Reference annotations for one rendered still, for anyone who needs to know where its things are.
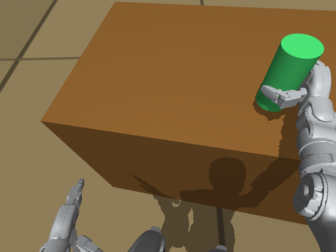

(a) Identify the left robot hand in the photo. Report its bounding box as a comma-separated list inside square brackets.
[48, 178, 104, 252]

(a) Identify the right robot hand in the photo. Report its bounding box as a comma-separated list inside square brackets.
[260, 60, 331, 109]

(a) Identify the right robot arm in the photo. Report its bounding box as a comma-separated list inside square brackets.
[292, 97, 336, 252]

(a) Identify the can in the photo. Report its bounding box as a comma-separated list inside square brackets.
[256, 34, 324, 112]

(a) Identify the left robot arm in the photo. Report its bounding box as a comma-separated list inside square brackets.
[39, 239, 71, 252]

